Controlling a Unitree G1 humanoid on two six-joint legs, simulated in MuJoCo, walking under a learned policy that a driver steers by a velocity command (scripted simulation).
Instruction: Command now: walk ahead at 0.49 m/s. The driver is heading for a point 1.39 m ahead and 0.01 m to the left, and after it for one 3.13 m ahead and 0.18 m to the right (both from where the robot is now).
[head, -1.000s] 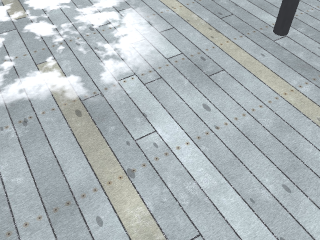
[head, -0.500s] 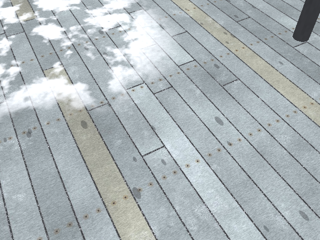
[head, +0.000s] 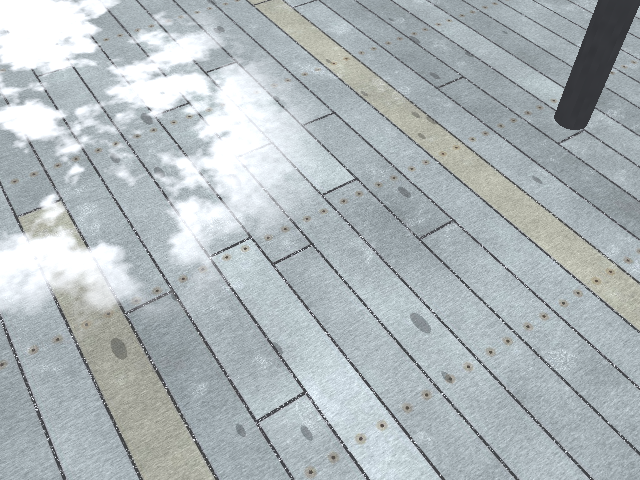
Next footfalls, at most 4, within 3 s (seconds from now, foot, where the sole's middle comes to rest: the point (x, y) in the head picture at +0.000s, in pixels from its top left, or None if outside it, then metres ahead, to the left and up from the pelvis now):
0.24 right None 0.31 -0.11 -0.78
0.78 left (287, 431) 0.61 0.07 -0.78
1.36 right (355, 312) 0.92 -0.10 -0.78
1.92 left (281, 225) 1.21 0.08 -0.78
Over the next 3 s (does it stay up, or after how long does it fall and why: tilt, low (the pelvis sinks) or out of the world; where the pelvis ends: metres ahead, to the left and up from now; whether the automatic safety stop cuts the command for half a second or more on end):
stays up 1.63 -0.01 -0.01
